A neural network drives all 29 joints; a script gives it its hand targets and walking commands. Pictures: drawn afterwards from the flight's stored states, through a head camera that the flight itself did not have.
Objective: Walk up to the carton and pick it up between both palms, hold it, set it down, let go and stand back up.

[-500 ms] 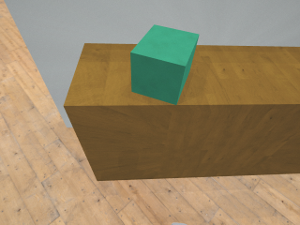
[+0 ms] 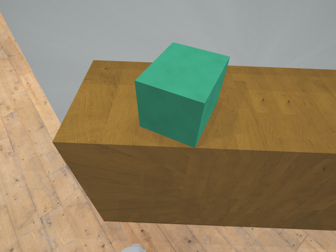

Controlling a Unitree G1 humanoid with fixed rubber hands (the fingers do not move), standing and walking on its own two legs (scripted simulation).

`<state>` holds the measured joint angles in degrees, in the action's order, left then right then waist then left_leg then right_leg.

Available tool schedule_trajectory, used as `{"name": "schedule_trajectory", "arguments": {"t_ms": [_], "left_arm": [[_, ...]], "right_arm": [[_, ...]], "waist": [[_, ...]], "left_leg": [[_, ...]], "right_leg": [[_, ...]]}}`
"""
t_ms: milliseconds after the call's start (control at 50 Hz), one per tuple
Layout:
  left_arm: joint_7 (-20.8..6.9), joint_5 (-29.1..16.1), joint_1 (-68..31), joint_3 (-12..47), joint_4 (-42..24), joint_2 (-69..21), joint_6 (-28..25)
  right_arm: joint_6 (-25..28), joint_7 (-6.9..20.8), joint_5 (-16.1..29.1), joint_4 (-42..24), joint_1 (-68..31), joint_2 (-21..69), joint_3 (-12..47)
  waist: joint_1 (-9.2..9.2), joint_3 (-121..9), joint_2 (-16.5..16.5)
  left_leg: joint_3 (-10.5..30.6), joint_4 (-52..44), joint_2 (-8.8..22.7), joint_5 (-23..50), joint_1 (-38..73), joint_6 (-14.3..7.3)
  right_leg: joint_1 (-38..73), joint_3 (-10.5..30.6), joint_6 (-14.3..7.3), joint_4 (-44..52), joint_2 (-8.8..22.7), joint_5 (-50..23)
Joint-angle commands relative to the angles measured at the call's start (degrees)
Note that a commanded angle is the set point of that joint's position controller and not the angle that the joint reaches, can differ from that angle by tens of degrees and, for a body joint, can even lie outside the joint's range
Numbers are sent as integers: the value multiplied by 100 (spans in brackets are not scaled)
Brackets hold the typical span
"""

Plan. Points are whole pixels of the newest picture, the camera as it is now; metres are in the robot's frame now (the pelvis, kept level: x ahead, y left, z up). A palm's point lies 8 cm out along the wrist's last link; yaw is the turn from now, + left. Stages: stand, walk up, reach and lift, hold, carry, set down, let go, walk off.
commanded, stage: walk up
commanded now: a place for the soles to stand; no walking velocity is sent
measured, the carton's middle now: (183, 92) +0.56 -0.03 +0.07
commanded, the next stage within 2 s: none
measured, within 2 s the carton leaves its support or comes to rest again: neither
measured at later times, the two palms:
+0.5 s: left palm (61, 226) +0.22 +0.28 -0.10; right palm out of the picture +0.15 -0.33 -0.12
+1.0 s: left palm (74, 215) +0.24 +0.26 -0.09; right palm (300, 232) +0.21 -0.33 -0.10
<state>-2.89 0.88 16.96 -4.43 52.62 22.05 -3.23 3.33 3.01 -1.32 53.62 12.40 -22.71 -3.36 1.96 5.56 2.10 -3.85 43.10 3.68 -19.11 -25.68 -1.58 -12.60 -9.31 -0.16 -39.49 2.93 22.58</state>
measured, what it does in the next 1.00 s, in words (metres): walks ahead: left foot, then right foot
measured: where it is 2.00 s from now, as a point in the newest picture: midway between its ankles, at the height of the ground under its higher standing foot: outside the picture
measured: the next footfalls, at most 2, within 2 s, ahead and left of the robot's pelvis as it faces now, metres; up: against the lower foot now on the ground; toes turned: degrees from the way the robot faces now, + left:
left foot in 0.02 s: +0.11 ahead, +0.15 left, +0.00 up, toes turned +1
right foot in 0.40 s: +0.20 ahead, -0.16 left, +0.00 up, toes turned -7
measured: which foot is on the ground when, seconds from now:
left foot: up 0.00-0.00, down 0.02-1.00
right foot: down 0.00-0.06, up 0.08-0.38, down 0.40-1.00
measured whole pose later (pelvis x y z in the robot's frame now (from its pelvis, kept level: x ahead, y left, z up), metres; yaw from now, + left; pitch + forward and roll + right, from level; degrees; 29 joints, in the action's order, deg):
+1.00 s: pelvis +0.13 -0.03 +0.02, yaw -1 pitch -2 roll +1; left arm -0.4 -0.3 2.2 -0.7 64.0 18.9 -1.4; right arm 1.5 0.4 -0.3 63.8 4.5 -21.0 -0.3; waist -0.3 3.5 0.0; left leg -2.8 27.2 2.0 -16.3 -9.0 1.5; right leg -14.7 -4.9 0.4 -29.8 3.9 13.1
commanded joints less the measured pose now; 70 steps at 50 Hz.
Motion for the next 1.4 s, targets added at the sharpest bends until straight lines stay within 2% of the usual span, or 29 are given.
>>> {"name": "schedule_trajectory", "arguments": {"t_ms": [0,20,40,80,140,260,320,360,380,400,420,440,480,520,540,600,640,680,720,740,780,820,1040,1120,1180,1220,1280,1340,1380], "left_arm": [[111,7,-600,-143,-678,1240,-86],[79,-92,-541,-97,-798,964,-55],[161,-25,-552,-137,-823,1307,23],[183,-59,-449,-197,-551,1557,23],[176,-79,439,-180,-89,1367,9],[190,-109,-22,-109,-131,958,49],[317,-51,-100,-104,17,1087,-36],[402,-38,136,-233,55,1251,-84],[416,-24,-134,-228,-27,1587,-128],[409,-145,-547,-215,-128,1681,-103],[399,-98,-772,-210,-125,1615,-48],[391,-54,-836,-200,-121,1619,5],[413,-110,-1042,-82,-265,1522,117],[364,-74,-1162,-46,-134,1199,127],[339,-57,-1047,-55,38,1270,122],[374,-44,-1357,-104,194,1492,-15],[383,-113,-1369,-54,311,1441,-49],[386,-146,-1573,22,332,1238,-25],[377,-135,-1476,17,389,1135,-8],[363,-131,-1482,44,486,1121,-1],[368,-120,-1675,60,474,1074,1],[325,-122,-1792,88,566,1057,39],[305,-90,-1585,127,898,1146,57],[310,-66,-1632,100,968,1101,-9],[328,-33,-1590,69,990,1099,-43],[297,-53,-1664,85,975,1008,-5],[286,-42,-1657,152,1028,842,36],[457,-157,-1029,-147,835,1388,91],[546,-139,-996,-149,606,1511,122]], "right_arm": [[171,-155,-36,-45,1049,-1382,-581],[172,-219,-141,-100,1291,-1855,-681],[212,-272,-4,-274,1211,-2262,-723],[207,-294,18,-503,701,-2013,-610],[232,-334,15,-700,94,-1556,-514],[189,-316,-22,-749,29,-1434,-385],[33,-353,135,-714,-96,-1327,-271],[20,-371,274,-723,-169,-1071,-100],[-26,-354,271,-784,-127,-769,-24],[-151,-377,255,-658,-5,-921,-69],[-181,-408,212,-460,-151,-1077,-104],[-170,-373,210,-414,-130,-975,-76],[-124,-367,165,-98,117,-1300,-135],[-82,-359,79,-87,-348,-1437,-188],[-72,-325,76,-43,-546,-1416,-180],[-39,-346,51,223,-390,-1085,-56],[-15,-332,143,312,-463,-1073,13],[-13,-338,113,312,-485,-1099,-8],[3,-326,108,398,-570,-1086,-43],[4,-350,114,458,-643,-1039,14],[-43,-344,106,487,-672,-1032,-20],[-51,-312,100,508,-903,-1053,13],[-136,-318,88,760,-1224,-1041,72],[-166,-292,76,748,-960,-943,105],[-200,-286,79,740,-1106,-760,119],[-205,-305,113,812,-1159,-910,89],[-175,-328,77,802,-1350,-973,125],[-448,-264,89,510,-1053,-1083,-70],[-554,-230,19,301,-916,-1015,-124]], "waist": [[-838,-453,-44],[-1015,-379,1288],[-1006,-612,1205],[-618,-208,251],[-136,-149,323],[-304,-530,972],[-207,-986,578],[58,-1268,-381],[-99,-1382,-1187],[-99,-1330,-983],[-82,-1140,-1295],[-115,-1042,-1576],[-307,-1115,-847],[-275,-572,-292],[-106,-780,-263],[-247,-1057,-727],[-247,-1258,-524],[-221,-1206,-814],[-187,-1428,-357],[-201,-1231,-59],[-295,-986,-446],[-232,-903,46],[-59,-699,-265],[-270,-989,-20],[-196,-887,-592],[-228,-886,-495],[-153,-662,-223],[-4,-906,-513],[-20,-939,-935]], "left_leg": [[-79,-557,-326,210,2943,-201],[2393,-2313,950,-2199,3171,-674],[4658,-3333,2076,-3305,2669,-1275],[4131,-3146,2022,-2282,2110,-1440],[2055,-2796,1453,-587,1150,-1099],[600,-1889,1193,2913,1251,-1154],[411,-560,986,4040,1231,-867],[175,56,710,3188,863,-329],[-114,513,166,1571,308,-30],[136,398,-44,-538,585,84],[306,532,30,-1348,607,7],[374,325,52,-1489,643,-26],[394,-936,184,28,1084,-67],[1355,-1873,721,-1104,721,-331],[1227,-1482,734,-754,368,-342],[428,-934,221,786,869,-57],[512,-1185,341,1528,1335,-77],[545,-1309,361,1819,1286,-156],[603,-1444,445,2096,1520,-171],[515,-1489,429,2057,1307,-173],[486,-1715,431,1682,1414,-83],[558,-1888,421,1323,1380,-90],[534,-2466,368,1341,1674,44],[440,-2430,415,1233,1959,84],[552,-2479,369,1255,1916,63],[467,-2506,330,993,1905,70],[550,-2720,332,1012,1648,13],[337,-1538,161,2026,1075,40],[316,-417,-161,-96,771,24]], "right_leg": [[-2341,838,-749,201,760,-117],[-3360,38,-365,-1761,-51,261],[-3277,899,-200,-2758,-248,1196],[-3037,1437,-149,-2950,147,707],[-2174,1406,-168,-2284,421,112],[-1192,656,-56,-768,297,-223],[-269,623,-206,370,-7,-918],[550,1007,-431,934,281,-2904],[595,2458,-714,1294,1305,-3010],[113,2917,-1295,1489,1939,-2493],[-74,3021,-1496,1343,1885,-2054],[-343,2717,-1323,1254,1623,-1824],[-567,1754,-718,826,1026,-1328],[-1024,1300,-283,570,390,-91],[-414,1343,-257,776,415,25],[-262,2153,-669,1145,1088,-1104],[-52,1399,-365,753,768,-2521],[5,1238,-319,880,758,-2405],[282,1151,-302,828,651,-2621],[268,1004,-269,820,658,-2656],[68,1126,-246,1116,719,-2371],[121,1112,-211,1294,621,-1785],[477,1054,-60,2064,616,-2038],[593,1224,-90,2230,831,-1996],[630,1021,-45,2302,712,-1979],[489,1046,29,2360,724,-1753],[614,858,9,2201,577,-1845],[1090,1228,-493,1657,1210,-4182],[953,1681,-1122,1506,1769,-5114]]}}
